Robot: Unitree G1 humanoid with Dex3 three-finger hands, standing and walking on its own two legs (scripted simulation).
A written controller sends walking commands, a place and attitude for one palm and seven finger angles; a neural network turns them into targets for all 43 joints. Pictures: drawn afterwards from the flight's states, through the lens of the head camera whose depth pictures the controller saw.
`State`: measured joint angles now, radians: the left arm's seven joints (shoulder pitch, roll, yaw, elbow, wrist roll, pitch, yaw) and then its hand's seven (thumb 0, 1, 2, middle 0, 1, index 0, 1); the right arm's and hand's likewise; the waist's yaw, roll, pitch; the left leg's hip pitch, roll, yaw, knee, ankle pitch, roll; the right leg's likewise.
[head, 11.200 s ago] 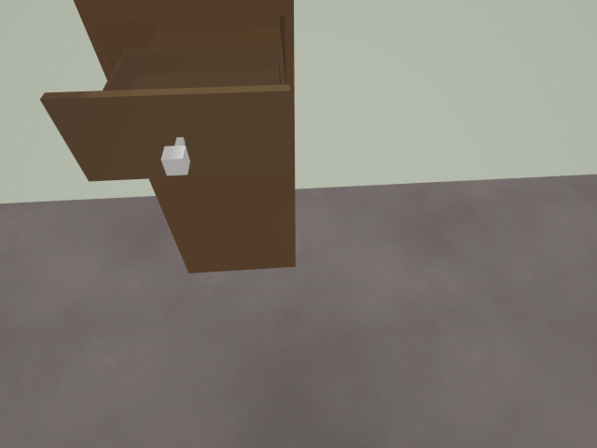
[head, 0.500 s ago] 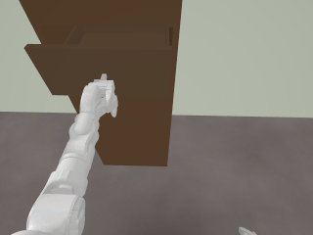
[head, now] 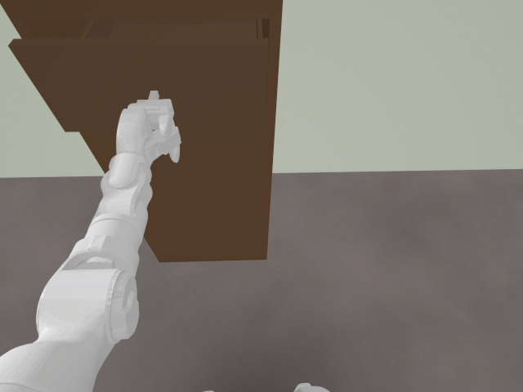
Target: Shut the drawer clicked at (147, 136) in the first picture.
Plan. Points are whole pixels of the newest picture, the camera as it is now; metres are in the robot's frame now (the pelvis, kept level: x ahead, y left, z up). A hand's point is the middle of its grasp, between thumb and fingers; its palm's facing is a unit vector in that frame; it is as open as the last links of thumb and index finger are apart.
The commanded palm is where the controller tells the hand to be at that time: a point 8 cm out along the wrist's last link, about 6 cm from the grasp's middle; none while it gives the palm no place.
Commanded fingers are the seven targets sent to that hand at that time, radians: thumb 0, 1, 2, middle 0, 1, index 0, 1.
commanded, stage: push the drawer shut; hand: left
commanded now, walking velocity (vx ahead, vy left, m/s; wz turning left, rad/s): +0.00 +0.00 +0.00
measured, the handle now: (151, 107) +0.55 +0.16 +0.12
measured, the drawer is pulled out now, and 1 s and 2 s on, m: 0.07 0.00 0.00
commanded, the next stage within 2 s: pull the fist back off the drawer in 0.84 s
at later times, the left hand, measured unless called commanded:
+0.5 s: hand (181, 110) +0.54 +0.11 +0.12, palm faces -0.02 -1.00 -0.02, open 3.4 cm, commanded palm +0.54 +0.16 +0.12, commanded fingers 0.00 0.90 0.90 -1.40 -1.60 -1.40 -1.60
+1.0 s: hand (182, 104) +0.55 +0.10 +0.12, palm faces -0.01 -1.00 -0.02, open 3.6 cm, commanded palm +0.58 +0.15 +0.12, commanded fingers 0.00 0.90 0.90 -1.40 -1.60 -1.40 -1.60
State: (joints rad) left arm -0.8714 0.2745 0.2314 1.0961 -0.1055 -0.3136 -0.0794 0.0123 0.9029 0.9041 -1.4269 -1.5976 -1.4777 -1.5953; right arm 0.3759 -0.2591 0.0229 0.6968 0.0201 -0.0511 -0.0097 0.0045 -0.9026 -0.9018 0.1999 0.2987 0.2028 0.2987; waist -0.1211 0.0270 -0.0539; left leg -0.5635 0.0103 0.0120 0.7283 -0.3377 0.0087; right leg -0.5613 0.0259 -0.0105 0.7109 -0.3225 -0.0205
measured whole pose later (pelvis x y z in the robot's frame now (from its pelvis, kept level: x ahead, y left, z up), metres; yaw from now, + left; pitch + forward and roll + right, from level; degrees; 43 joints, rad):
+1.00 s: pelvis -0.01 +0.01 -0.01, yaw +1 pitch +19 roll -2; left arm -1.22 0.44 0.28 1.38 -0.02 -0.31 -0.02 0.01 0.90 0.90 -1.47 -1.60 -1.53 -1.60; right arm 0.45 -0.29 0.05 0.70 -0.03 -0.04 0.00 0.00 -0.90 -0.90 0.20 0.30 0.20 0.30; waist -0.24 0.05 -0.07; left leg -0.80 0.01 -0.02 0.82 -0.35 0.02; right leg -0.76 0.03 -0.04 0.75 -0.32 -0.01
